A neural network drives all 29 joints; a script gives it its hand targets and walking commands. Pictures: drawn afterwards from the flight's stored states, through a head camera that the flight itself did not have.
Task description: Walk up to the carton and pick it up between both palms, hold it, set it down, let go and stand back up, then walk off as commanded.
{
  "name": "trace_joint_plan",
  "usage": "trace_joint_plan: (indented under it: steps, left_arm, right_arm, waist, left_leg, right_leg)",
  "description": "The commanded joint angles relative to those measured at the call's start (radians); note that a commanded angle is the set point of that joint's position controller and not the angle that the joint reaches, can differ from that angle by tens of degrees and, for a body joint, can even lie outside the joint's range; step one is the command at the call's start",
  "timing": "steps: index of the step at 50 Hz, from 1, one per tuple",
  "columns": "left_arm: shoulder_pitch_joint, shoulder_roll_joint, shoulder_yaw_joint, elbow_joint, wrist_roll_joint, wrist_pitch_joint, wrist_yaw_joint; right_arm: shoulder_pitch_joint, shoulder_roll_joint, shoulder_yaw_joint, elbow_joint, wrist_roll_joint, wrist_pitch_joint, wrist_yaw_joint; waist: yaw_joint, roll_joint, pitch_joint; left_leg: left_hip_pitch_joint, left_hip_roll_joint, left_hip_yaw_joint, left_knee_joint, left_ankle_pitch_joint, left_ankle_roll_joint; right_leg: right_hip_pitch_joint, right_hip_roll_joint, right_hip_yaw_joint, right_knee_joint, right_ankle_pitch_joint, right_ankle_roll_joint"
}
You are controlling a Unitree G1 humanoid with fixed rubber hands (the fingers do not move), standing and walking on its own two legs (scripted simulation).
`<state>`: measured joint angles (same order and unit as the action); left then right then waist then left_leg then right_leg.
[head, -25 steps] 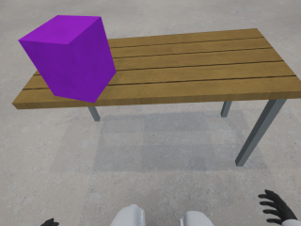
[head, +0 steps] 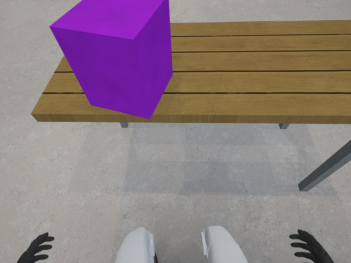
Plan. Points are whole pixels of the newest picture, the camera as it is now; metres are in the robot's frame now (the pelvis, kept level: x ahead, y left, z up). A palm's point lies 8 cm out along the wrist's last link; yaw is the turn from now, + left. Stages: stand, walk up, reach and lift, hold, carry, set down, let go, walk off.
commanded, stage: walk up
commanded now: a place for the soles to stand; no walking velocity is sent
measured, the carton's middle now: (125, 55) +0.61 +0.13 +0.11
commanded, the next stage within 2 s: none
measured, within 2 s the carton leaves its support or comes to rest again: neither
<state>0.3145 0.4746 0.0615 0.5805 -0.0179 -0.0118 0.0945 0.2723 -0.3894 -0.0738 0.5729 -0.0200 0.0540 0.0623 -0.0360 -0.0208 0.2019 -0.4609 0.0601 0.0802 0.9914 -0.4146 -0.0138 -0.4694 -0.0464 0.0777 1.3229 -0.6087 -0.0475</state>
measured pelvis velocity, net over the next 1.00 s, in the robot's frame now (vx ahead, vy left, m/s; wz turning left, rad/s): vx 0.09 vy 0.20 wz -0.20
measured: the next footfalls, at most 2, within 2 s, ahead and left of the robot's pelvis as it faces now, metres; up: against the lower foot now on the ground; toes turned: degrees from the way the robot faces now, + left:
right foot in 0.06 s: +0.09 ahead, -0.09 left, +0.00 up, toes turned -2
left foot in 0.38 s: +0.28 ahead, +0.29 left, +0.00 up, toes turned -7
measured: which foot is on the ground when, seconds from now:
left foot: down 0.00-0.08, up 0.10-0.36, down 0.38-1.00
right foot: up 0.00-0.04, down 0.06-0.42, up 0.44-0.64, down 0.66-1.00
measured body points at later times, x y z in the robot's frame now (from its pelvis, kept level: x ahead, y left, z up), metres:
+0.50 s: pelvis +0.08 +0.16 +0.00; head +0.11 +0.15 +0.45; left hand +0.18 +0.50 -0.06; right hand +0.23 -0.15 -0.08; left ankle +0.17 +0.28 -0.67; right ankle +0.05 -0.05 -0.64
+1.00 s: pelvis +0.09 +0.20 +0.06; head +0.11 +0.21 +0.50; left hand +0.25 +0.50 -0.06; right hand +0.11 -0.12 -0.04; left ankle +0.17 +0.29 -0.67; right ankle +0.08 +0.06 -0.67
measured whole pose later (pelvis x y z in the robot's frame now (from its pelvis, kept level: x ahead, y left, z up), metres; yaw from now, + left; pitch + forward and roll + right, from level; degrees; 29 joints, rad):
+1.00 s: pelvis +0.09 +0.20 +0.06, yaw -11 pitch -5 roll +0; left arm 0.20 0.43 0.05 0.88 0.00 0.02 -0.02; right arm 0.26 -0.40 -0.01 0.79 0.00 -0.01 0.01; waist -0.02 -0.03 0.10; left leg -0.28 0.09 0.20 0.60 -0.24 0.03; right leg -0.21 0.00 0.06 0.61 -0.32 0.02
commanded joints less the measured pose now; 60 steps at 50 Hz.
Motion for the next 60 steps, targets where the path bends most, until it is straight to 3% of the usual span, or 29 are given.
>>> trace_joint_plan:
  steps: [1, 2, 3, 4, 5, 8, 11, 16, 17, 18, 19, 20, 21, 22, 24, 27, 30, 32, 33, 35, 36, 37, 38, 40, 43, 45, 48, 54, 60]
  left_arm:
    - [0.312, 0.174, 0.069, 0.01, 0.007, -0.058, 0.015]
    - [0.378, 0.25, 0.101, 0.04, 0.032, -0.059, 0.022]
    - [0.279, 0.318, 0.112, -0.028, 0.049, -0.054, 0.031]
    - [0.242, 0.343, 0.124, -0.063, 0.053, -0.055, 0.043]
    - [0.183, 0.318, 0.122, -0.092, 0.071, -0.073, 0.048]
    - [0.101, 0.257, 0.088, -0.101, 0.048, -0.09, 0.037]
    - [0.111, 0.234, 0.079, -0.094, 0.042, -0.082, 0.019]
    - [0.019, 0.274, 0.083, -0.14, 0.03, -0.053, -0.001]
    - [-0.062, 0.274, 0.071, -0.143, 0.028, -0.041, -0.007]
    - [-0.064, 0.228, 0.051, -0.149, 0.012, -0.026, -0.016]
    - [-0.067, 0.163, 0.036, -0.153, 0.005, -0.027, -0.017]
    - [0.001, 0.112, 0.022, -0.163, -0.015, -0.016, -0.012]
    - [0.001, 0.215, 0.063, -0.142, -0.018, -0.001, 0.007]
    - [0.005, 0.231, 0.066, -0.128, -0.022, 0.006, 0.01]
    - [0.019, 0.229, 0.061, -0.068, -0.018, -0.003, -0.011]
    - [0.026, 0.183, 0.057, -0.027, -0.004, 0.001, -0.023]
    - [0.054, 0.186, 0.065, 0.015, 0.017, 0.011, -0.04]
    - [0.073, 0.174, 0.064, 0.061, 0.024, 0.01, -0.056]
    - [0.064, 0.177, 0.054, 0.072, 0.031, 0.002, -0.061]
    - [-0.036, 0.246, 0.083, 0.071, 0.032, 0.001, -0.073]
    - [-0.155, 0.247, 0.076, 0.048, 0.028, -0.001, -0.077]
    - [-0.19, 0.174, 0.057, 0.06, 0.021, -0.003, -0.083]
    - [-0.146, 0.149, 0.051, 0.088, 0.018, 0.0, -0.088]
    - [-0.038, 0.193, 0.06, 0.137, 0.011, 0.023, -0.079]
    - [-0.063, 0.15, 0.047, 0.193, 0.015, 0.007, -0.094]
    - [-0.104, 0.158, 0.045, 0.219, 0.02, 0.004, -0.101]
    - [-0.132, 0.155, 0.049, 0.233, 0.018, 0.005, -0.111]
    - [-0.194, 0.149, 0.023, 0.314, 0.026, -0.013, -0.117]
    - [-0.215, 0.132, 0.019, 0.372, 0.015, -0.021, -0.109]
  right_arm:
    - [-0.17, -0.238, -0.078, -0.126, -0.015, -0.004, -0.022]
    - [-0.189, -0.184, -0.061, -0.141, -0.024, -0.001, -0.019]
    - [-0.196, -0.156, -0.056, -0.183, -0.017, 0.006, -0.024]
    - [-0.225, -0.264, -0.09, -0.192, -0.018, 0.017, -0.028]
    - [-0.219, -0.265, -0.102, -0.207, -0.004, 0.023, -0.022]
    - [-0.1, -0.231, -0.109, -0.094, -0.014, 0.006, -0.01]
    - [-0.103, -0.208, -0.095, -0.071, -0.025, 0.007, -0.006]
    - [-0.097, -0.217, -0.094, -0.06, 0.004, -0.001, -0.006]
    - [-0.01, -0.206, -0.092, -0.025, 0.008, -0.012, -0.01]
    - [0.097, -0.233, -0.096, 0.019, 0.012, -0.025, -0.02]
    - [0.14, -0.307, -0.111, 0.038, 0.008, -0.032, -0.024]
    - [0.077, -0.381, -0.115, -0.017, 0.007, -0.037, -0.033]
    - [0.004, -0.353, -0.116, -0.057, 0.016, -0.033, -0.039]
    - [-0.035, -0.364, -0.113, -0.06, 0.012, -0.036, -0.038]
    - [-0.115, -0.334, -0.09, -0.052, 0.01, -0.044, -0.047]
    - [-0.114, -0.315, -0.062, -0.038, 0.017, -0.058, -0.065]
    - [-0.106, -0.295, -0.047, -0.024, 0.006, -0.069, -0.069]
    - [-0.122, -0.285, -0.027, -0.014, 0.002, -0.067, -0.076]
    - [-0.15, -0.273, -0.017, -0.014, 0.008, -0.067, -0.074]
    - [-0.129, -0.264, -0.021, -0.018, 0.028, -0.072, -0.065]
    - [-0.094, -0.265, -0.029, 0.019, 0.05, -0.063, -0.068]
    - [-0.039, -0.271, -0.036, 0.051, 0.041, -0.061, -0.072]
    - [-0.009, -0.308, -0.041, 0.059, 0.034, -0.08, -0.072]
    - [-0.02, -0.304, -0.033, 0.073, 0.018, -0.091, -0.079]
    - [-0.109, -0.277, -0.017, 0.086, 0.019, -0.098, -0.073]
    - [-0.109, -0.291, -0.013, 0.1, 0.02, -0.097, -0.067]
    - [-0.078, -0.29, -0.021, 0.12, 0.024, -0.096, -0.06]
    - [-0.071, -0.246, -0.004, 0.18, 0.029, -0.102, -0.056]
    - [-0.101, -0.251, -0.016, 0.228, 0.033, -0.107, -0.054]
  waist:
    - [0.118, 0.187, -0.224]
    - [0.155, -0.023, -0.231]
    - [0.13, -0.138, -0.212]
    - [0.149, 0.032, -0.203]
    - [0.138, 0.003, -0.128]
    - [0.049, -0.118, -0.11]
    - [0.051, -0.231, -0.106]
    - [0.046, -0.319, -0.118]
    - [-0.015, -0.272, -0.151]
    - [-0.071, -0.091, -0.183]
    - [-0.106, 0.108, -0.204]
    - [-0.069, 0.301, -0.29]
    - [-0.083, 0.234, -0.297]
    - [-0.048, 0.193, -0.22]
    - [0.003, 0.137, -0.211]
    - [0.02, 0.19, -0.205]
    - [0.032, 0.258, -0.209]
    - [0.066, 0.184, -0.193]
    - [0.077, 0.138, -0.211]
    - [0.034, -0.055, -0.194]
    - [0.009, -0.059, -0.142]
    - [-0.018, 0.014, -0.137]
    - [-0.019, 0.143, -0.183]
    - [0.028, 0.12, -0.17]
    - [0.062, 0.099, -0.147]
    - [0.042, 0.099, -0.155]
    - [0.028, 0.168, -0.103]
    - [0.01, -0.022, -0.2]
    - [0.02, -0.013, -0.246]
  left_leg:
    - [-0.16, 0.18, -0.207, -0.159, 0.184, 0.181]
    - [-0.318, 0.059, -0.077, 0.092, 0.016, 0.092]
    - [-0.437, -0.017, -0.106, 0.203, -0.132, 0.023]
    - [-0.433, 0.0, -0.23, 0.246, -0.144, 0.015]
    - [-0.47, 0.031, -0.281, 0.253, -0.159, 0.018]
    - [-0.329, 0.066, -0.218, 0.212, -0.098, 0.004]
    - [-0.246, 0.053, -0.164, 0.175, -0.068, -0.001]
    - [0.04, 0.012, -0.036, -0.122, 0.014, 0.008]
    - [0.258, -0.017, -0.015, -0.243, 0.147, 0.02]
    - [0.424, -0.053, -0.01, -0.301, 0.259, 0.028]
    - [0.442, 0.072, -0.201, -0.386, 0.284, 0.069]
    - [0.305, 0.312, -0.613, -0.603, 0.031, 0.184]
    - [0.197, 0.358, -0.712, -0.678, -0.251, 0.319]
    - [0.122, 0.378, -0.709, -0.7, -0.345, 0.329]
    - [0.188, 0.257, -0.461, -0.591, -0.122, 0.236]
    - [0.176, 0.302, -0.438, -0.532, 0.178, 0.236]
    - [0.175, 0.321, -0.405, -0.55, 0.157, 0.228]
    - [0.086, 0.289, -0.326, -0.507, 0.162, 0.172]
    - [0.038, 0.249, -0.262, -0.451, 0.213, 0.126]
    - [0.044, 0.083, -0.076, -0.331, 0.039, 0.018]
    - [0.21, 0.029, -0.059, -0.323, -0.033, 0.007]
    - [0.357, 0.067, -0.135, -0.477, -0.019, 0.015]
    - [0.342, 0.221, -0.311, -0.623, 0.021, 0.066]
    - [0.181, 0.365, -0.481, -0.69, -0.005, 0.134]
    - [0.151, 0.255, -0.221, -0.691, 0.039, 0.023]
    - [0.129, 0.197, -0.146, -0.677, 0.0, 0.011]
    - [0.126, 0.184, -0.138, -0.783, -0.231, -0.004]
    - [0.298, 0.167, -0.062, -0.686, 0.056, 0.022]
    - [0.398, 0.142, -0.046, -0.664, 0.217, 0.027]
  right_leg:
    - [0.386, 0.03, -0.053, -0.681, 0.144, -0.04]
    - [0.464, -0.125, 0.255, -0.837, 0.021, -0.049]
    - [0.411, -0.347, 0.726, -0.997, -0.076, -0.098]
    - [0.387, -0.432, 0.841, -1.049, -0.186, -0.141]
    - [0.36, -0.456, 0.86, -1.021, -0.039, -0.17]
    - [0.336, -0.307, 0.412, -0.779, 0.593, -0.185]
    - [0.305, -0.26, 0.301, -0.706, 0.921, -0.197]
    - [0.119, -0.172, 0.165, -0.676, 0.71, -0.141]
    - [-0.044, -0.114, 0.08, -0.607, 0.602, -0.1]
    - [-0.149, -0.063, 0.045, -0.456, 0.416, -0.044]
    - [-0.206, -0.01, -0.009, -0.252, 0.267, -0.001]
    - [-0.173, 0.069, -0.048, -0.088, -0.08, 0.041]
    - [-0.07, 0.042, 0.045, -0.048, -0.118, 0.037]
    - [-0.079, 0.016, 0.052, -0.009, -0.063, 0.036]
    - [-0.089, -0.019, 0.049, -0.082, 0.015, 0.014]
    - [-0.019, -0.037, 0.019, -0.199, -0.029, 0.021]
    - [0.058, -0.033, -0.03, -0.384, -0.053, 0.016]
    - [0.219, -0.032, -0.024, -0.603, 0.148, -0.005]
    - [0.289, -0.047, 0.034, -0.711, 0.277, -0.014]
    - [0.135, -0.15, 0.347, -0.848, 0.07, -0.103]
    - [-0.058, -0.163, 0.311, -0.886, -0.098, -0.121]
    - [-0.13, -0.099, 0.172, -0.788, -0.06, -0.066]
    - [-0.036, 0.008, 0.023, -0.634, 0.101, -0.004]
    - [0.141, -0.009, 0.044, -0.61, 0.087, 0.02]
    - [0.244, -0.026, 0.071, -0.766, 0.26, -0.01]
    - [0.269, -0.031, 0.1, -0.824, 0.301, -0.014]
    - [0.231, -0.025, 0.083, -0.837, 0.242, -0.007]
    - [0.261, -0.079, 0.124, -0.97, 0.448, -0.011]
    - [0.267, -0.077, 0.086, -0.986, 0.502, -0.013]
